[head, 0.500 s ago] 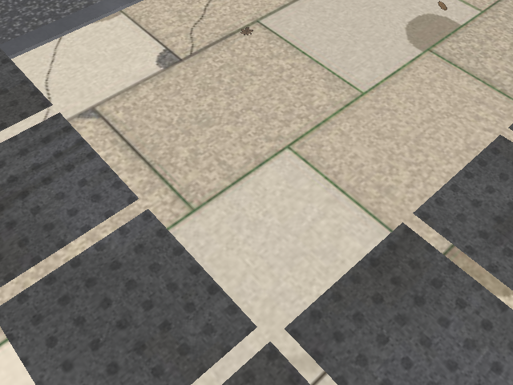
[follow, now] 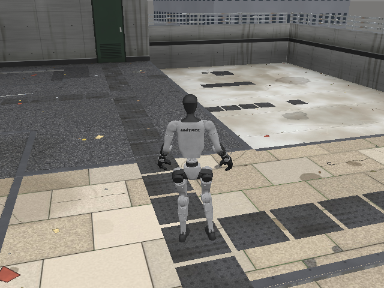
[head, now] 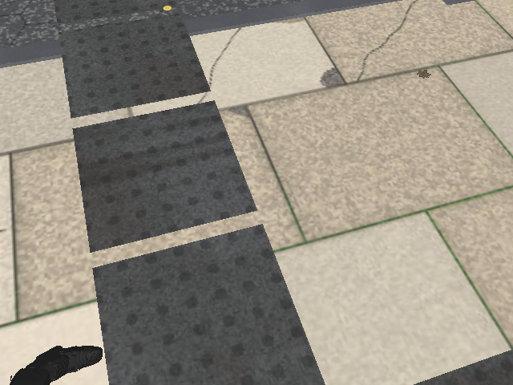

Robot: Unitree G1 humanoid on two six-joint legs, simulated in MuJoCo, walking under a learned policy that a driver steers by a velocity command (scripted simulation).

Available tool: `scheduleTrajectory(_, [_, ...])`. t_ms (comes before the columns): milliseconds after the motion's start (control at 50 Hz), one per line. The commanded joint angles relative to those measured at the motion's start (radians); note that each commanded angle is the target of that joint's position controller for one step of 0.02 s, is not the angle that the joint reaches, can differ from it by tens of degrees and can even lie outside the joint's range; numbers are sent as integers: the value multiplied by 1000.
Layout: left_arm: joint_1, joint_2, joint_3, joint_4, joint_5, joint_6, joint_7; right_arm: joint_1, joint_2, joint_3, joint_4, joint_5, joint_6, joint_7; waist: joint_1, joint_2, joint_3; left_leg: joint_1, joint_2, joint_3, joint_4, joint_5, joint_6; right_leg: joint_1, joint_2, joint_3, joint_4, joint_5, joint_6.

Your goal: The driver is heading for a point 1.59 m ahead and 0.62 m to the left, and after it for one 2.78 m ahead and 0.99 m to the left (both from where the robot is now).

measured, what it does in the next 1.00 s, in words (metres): walks ahead, turning left: right foot, then left foot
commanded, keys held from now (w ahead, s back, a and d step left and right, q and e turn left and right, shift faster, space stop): q+shift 0.36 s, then w+q+shift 0.22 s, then w+shift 0.22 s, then w+e+shift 0.20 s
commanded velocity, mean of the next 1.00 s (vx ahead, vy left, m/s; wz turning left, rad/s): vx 0.42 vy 0.00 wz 0.70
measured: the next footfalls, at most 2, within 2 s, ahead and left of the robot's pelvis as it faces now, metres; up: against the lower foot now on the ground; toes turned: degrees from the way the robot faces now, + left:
right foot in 0.08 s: +0.11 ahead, -0.14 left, +0.00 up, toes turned +14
left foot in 0.56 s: -0.02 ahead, +0.10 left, +0.00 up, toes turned +40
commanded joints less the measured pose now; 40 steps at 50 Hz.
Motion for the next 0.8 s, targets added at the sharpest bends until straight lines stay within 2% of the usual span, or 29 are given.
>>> scheduleTrajectory(20, [24,92,29,-53,-3,-18,-4,-32,-158,-47,-89,1,-5,2,13,176,-190,152,217,-328,-116,-2,132,78,29,-27,-99,11,-13])
scheduleTrajectory(60, [80,108,42,-38,-4,-28,-9,-62,-151,-44,-99,9,-1,5,41,189,-188,122,187,-348,-72,-13,104,185,16,-38,-260,78,-36])
scheduleTrajectory(80, [120,130,53,-25,1,-29,-7,-66,-132,-36,-103,14,1,7,55,160,-193,68,145,-320,-16,-88,70,286,-39,-29,-366,159,-58])
scheduleTrajectory(100, [126,192,67,-35,15,-21,-1,7,-67,-17,-95,9,4,10,14,-23,-233,-46,48,-193,187,-395,20,420,-256,154,-413,153,-137])
scheduleTrajectory(120, [98,224,67,-42,49,-13,1,14,-92,-24,-122,13,-7,14,-23,-286,-162,-228,-45,-5,417,-488,-30,364,-401,392,-490,199,-276])
scheduleTrajectory(140, [44,174,59,-75,53,-19,8,28,-178,-46,-107,0,-20,22,-31,-248,-123,-269,57,15,584,-426,-69,327,-446,391,-488,205,-320])
scheduleTrajectory(160, [3,119,45,-93,40,-16,21,32,-207,-56,-78,4,-17,26,-28,-172,-107,-262,90,39,644,-349,-88,309,-385,261,-464,183,-289])
scheduleTrajectory(180, [-11,100,39,-102,28,-10,32,41,-188,-53,-54,4,-9,24,-23,-118,-95,-262,104,58,696,-292,-104,308,-319,161,-445,169,-255])
scheduleTrajectory(200, [-4,104,37,-101,18,-5,41,49,-161,-45,-52,2,-3,26,-13,-100,-88,-288,119,80,750,-250,-116,324,-300,106,-441,195,-249])
scheduleTrajectory(220, [17,111,35,-97,17,-2,48,36,-133,-33,-59,9,-1,31,1,-90,-79,-303,140,114,754,-228,-125,333,-291,50,-445,247,-256])
scheduleTrajectory(260, [84,131,40,-83,27,6,52,-29,-100,-15,-86,20,-2,34,49,-109,-83,-332,176,168,686,-204,-143,395,-291,-21,-456,313,-274])
scheduleTrajectory(300, [132,151,47,-74,32,13,48,-70,-87,-7,-104,18,-3,35,84,-131,-107,-337,208,183,610,-213,-159,466,-321,-55,-455,359,-294])
scheduleTrajectory(360, [134,187,62,-72,27,19,33,-82,-66,4,-110,10,-3,43,89,-146,-133,-251,234,212,474,-221,-155,474,-350,-136,-449,405,-291])
scheduleTrajectory(380, [156,203,69,-66,18,17,28,-78,-66,6,-105,11,-2,47,98,-148,-158,-208,234,236,439,-222,-145,464,-362,-148,-479,266,-282])
scheduleTrajectory(420, [166,231,80,-62,-5,1,17,-68,-80,3,-98,18,-3,58,89,-177,-153,-152,236,263,378,-237,-109,434,-386,-141,-538,-55,-253])
scheduleTrajectory(440, [157,235,82,-64,-13,-9,12,-61,-88,1,-90,20,-4,64,78,-181,-139,-121,236,274,342,-251,-86,415,-397,-143,-558,-149,-239])
scheduleTrajectory(500, [134,232,85,-57,-29,-28,-4,-12,-84,-4,-43,21,-10,76,33,-149,-108,20,221,326,196,-289,-17,375,-406,-204,-549,-229,-197])
scheduleTrajectory(520, [110,224,83,-55,-35,-27,-8,51,-74,-6,-5,23,-11,77,-9,-123,-105,117,203,364,117,-250,8,335,-389,-252,-502,-248,-179])
scheduleTrajectory(540, [86,195,76,-55,-31,-25,-9,162,-73,-12,59,28,-14,73,-62,-72,-111,263,156,416,37,-213,33,261,-345,-320,-392,-258,-154])
scheduleTrajectory(560, [73,124,56,-62,-13,-27,-11,343,-125,-42,140,35,-20,62,-131,88,-126,491,133,343,-27,-262,87,103,-253,-416,-62,-166,-111])
scheduleTrajectory(580, [9,26,23,-117,16,-38,-19,443,-220,-58,149,31,-38,58,-140,342,-32,642,337,-88,-46,-237,192,-343,-158,-399,436,-315,-60])
scheduleTrajectory(600, [-5,33,7,-185,111,-23,-40,338,-243,-32,73,-56,-44,61,-132,349,-99,632,456,-496,-251,-367,245,-599,-53,-244,567,-332,-40])
scheduleTrajectory(620, [-78,65,11,-205,112,-27,-49,290,-199,-22,67,-57,-50,57,-126,194,-22,580,490,-444,-315,-466,251,-652,-139,-169,595,-220,-44])
scheduleTrajectory(640, [-50,100,15,-185,90,-38,-58,266,-167,-6,75,-52,-60,50,-96,144,-1,511,462,-348,-323,-456,238,-586,-168,-171,525,-93,-43])
scheduleTrajectory(660, [26,128,18,-136,81,-41,-67,235,-136,8,84,-53,-71,49,-50,99,8,451,395,-255,-338,-425,210,-478,-183,-175,453,-2,-33])
scheduleTrajectory(680, [68,140,19,-115,81,-34,-77,206,-122,19,92,-42,-85,46,-19,111,16,390,346,-190,-368,-373,189,-385,-184,-182,391,60,-21])
scheduleTrajectory(700, [82,143,17,-99,74,-22,-83,195,-109,28,103,-38,-99,47,-6,120,24,364,319,-137,-396,-303,178,-338,-175,-195,360,116,-12])
scheduleTrajectory(760, [21,110,1,-106,54,-6,-85,254,-107,30,160,-27,-127,57,-16,72,57,399,285,-39,-418,-92,173,-341,-150,-224,232,201,-19])
scheduleTrajectory(800, [-42,81,-15,-125,44,-11,-85,278,-105,31,189,-25,-135,55,-32,83,69,408,270,15,-423,20,166,-304,-128,-243,107,255,-36])
Keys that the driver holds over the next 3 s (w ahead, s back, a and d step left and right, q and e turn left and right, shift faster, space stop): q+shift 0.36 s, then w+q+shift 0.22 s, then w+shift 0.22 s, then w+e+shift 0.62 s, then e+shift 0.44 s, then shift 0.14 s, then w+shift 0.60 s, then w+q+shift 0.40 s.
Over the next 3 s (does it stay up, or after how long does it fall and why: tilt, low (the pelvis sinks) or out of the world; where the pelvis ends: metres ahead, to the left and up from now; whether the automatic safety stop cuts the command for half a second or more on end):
stays up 1.50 0.46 -0.01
